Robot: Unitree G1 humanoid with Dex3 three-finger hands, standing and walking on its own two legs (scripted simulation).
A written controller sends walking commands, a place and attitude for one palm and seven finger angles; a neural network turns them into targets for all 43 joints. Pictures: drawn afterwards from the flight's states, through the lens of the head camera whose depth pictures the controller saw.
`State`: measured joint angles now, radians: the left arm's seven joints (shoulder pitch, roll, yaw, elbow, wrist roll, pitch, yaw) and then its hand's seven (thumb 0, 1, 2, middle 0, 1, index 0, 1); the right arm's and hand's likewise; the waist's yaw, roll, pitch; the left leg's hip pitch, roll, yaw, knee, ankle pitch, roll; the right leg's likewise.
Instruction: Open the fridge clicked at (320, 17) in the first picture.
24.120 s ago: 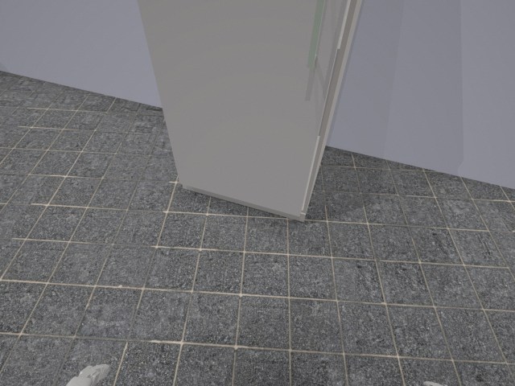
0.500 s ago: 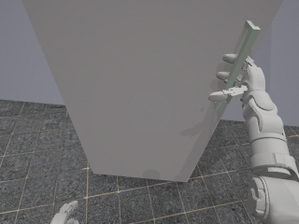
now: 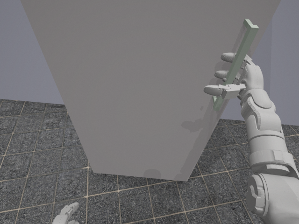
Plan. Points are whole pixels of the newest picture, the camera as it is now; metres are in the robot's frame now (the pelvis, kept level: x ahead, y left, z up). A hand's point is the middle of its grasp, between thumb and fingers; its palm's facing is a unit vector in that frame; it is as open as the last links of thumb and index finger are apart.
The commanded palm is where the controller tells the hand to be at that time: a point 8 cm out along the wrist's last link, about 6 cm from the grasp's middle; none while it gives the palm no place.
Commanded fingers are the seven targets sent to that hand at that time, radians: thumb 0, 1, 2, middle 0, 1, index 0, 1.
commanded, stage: grip the handle and tug to test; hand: right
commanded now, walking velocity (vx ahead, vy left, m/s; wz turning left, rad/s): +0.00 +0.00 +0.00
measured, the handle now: (229, 71) +0.49 -0.18 +0.19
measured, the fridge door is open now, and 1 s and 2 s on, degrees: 0 0 11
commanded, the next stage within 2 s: pull the door a little, standing still in 1.18 s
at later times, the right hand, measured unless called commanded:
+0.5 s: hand (225, 79) +0.44 -0.16 +0.20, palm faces +0.05 +1.00 +0.00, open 5.3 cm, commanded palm +0.41 -0.20 +0.20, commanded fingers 0.00 -0.90 -0.90 0.45 1.40 0.45 1.40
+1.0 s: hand (225, 80) +0.44 -0.16 +0.20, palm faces +0.05 +1.00 +0.00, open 5.3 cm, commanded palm +0.39 -0.20 +0.20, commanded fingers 0.00 -0.90 -0.90 0.45 1.40 0.45 1.40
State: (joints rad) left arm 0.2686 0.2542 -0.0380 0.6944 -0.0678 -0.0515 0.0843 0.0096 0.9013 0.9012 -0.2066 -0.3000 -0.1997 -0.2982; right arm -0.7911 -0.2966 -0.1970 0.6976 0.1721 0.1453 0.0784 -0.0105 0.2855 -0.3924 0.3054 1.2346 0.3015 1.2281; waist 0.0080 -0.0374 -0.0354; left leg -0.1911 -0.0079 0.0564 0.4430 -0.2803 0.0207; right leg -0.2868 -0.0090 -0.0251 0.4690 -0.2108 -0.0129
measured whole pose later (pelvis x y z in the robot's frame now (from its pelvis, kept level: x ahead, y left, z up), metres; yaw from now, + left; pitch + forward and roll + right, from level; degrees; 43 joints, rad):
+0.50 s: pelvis +0.01 +0.00 +0.00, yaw +1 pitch +2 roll +0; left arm 0.27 0.26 -0.03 0.68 -0.07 -0.05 0.08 0.01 0.90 0.90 -0.21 -0.30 -0.20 -0.30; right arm -0.74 -0.29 -0.21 0.63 0.17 0.16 0.07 0.01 -0.77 -0.84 0.40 1.39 0.40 1.38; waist 0.01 -0.04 -0.04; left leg -0.18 -0.01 0.04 0.43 -0.28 0.02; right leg -0.27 -0.01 -0.04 0.46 -0.22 -0.01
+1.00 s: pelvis +0.03 +0.00 +0.00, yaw +2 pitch +2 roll +0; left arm 0.23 0.25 -0.03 0.64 -0.06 -0.01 0.07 0.01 0.90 0.90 -0.21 -0.30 -0.20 -0.30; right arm -0.59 -0.28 -0.25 0.40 0.19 0.25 0.08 0.01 -0.81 -0.82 0.35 1.40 0.35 1.40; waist 0.01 -0.04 -0.05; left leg -0.14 -0.01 0.02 0.41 -0.29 0.02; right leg -0.22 -0.01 -0.06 0.43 -0.24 -0.01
